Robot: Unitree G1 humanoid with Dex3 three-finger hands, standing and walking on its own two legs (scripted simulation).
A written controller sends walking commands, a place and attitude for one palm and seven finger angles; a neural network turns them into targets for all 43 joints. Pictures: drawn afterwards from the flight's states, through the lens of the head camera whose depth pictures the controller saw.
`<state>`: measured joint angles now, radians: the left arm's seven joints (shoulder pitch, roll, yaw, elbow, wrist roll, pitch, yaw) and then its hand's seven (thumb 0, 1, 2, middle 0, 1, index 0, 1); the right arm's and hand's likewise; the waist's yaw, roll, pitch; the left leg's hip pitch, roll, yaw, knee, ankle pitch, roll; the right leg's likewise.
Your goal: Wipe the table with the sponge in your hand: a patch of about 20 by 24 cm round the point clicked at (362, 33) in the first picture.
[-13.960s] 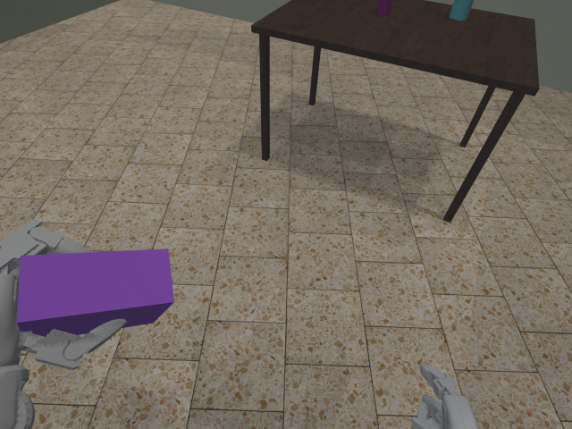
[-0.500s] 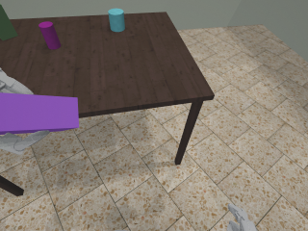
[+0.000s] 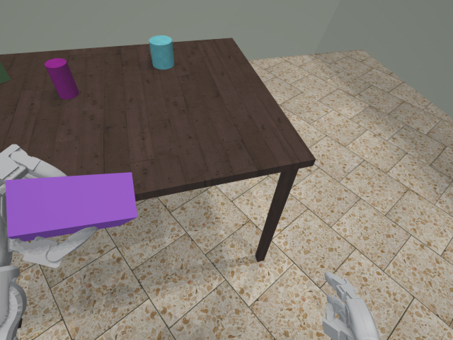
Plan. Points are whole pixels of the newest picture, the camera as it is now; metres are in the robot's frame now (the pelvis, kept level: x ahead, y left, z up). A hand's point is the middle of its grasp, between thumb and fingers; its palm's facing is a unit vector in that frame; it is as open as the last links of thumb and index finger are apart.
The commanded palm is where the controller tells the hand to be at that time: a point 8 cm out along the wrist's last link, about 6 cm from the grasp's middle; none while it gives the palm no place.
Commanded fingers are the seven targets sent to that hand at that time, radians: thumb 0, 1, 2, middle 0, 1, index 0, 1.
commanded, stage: shuffle to correct the standing spot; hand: left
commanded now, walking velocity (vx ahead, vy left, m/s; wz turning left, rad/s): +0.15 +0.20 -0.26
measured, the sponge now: (93, 205) +0.24 +0.21 +0.17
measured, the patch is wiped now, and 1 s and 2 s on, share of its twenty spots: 0.00 0.00 0.00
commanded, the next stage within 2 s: come to a stop and stand still in 1.24 s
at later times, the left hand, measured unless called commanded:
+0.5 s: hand (31, 178) +0.27 +0.31 +0.17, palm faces +0.38 -0.84 -0.39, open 9.7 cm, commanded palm +0.22 +0.35 +0.18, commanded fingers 0.00 0.10 1.30 -1.20 -1.60 -1.20 -1.60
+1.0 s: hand out of the picture +0.32 +0.42 +0.15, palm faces +0.41 -0.79 -0.46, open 9.7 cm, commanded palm +0.26 +0.44 +0.18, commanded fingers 0.00 0.10 1.30 -1.20 -1.60 -1.20 -1.60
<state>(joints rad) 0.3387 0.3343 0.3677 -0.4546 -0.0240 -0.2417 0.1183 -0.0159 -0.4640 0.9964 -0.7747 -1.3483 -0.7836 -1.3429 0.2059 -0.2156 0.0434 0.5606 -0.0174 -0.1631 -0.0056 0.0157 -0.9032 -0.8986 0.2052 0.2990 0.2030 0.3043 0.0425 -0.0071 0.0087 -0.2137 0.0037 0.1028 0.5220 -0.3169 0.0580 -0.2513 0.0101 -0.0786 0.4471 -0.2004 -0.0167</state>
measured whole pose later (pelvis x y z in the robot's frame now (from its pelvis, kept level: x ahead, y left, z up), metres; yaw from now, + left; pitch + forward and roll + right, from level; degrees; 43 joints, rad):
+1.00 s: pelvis +0.09 +0.17 -0.02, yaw -2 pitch -1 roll +2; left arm 0.44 0.37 0.41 -0.44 -0.03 -0.20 0.14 -0.01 -0.46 1.00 -0.77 -1.35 -0.79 -1.34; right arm 0.21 -0.27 -0.04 0.60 0.01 -0.13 -0.02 0.02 -0.91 -0.90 0.20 0.30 0.20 0.30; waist 0.01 -0.02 0.09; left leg -0.33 0.03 0.08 0.57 -0.21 0.00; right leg -0.28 -0.12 -0.02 0.73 -0.40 0.04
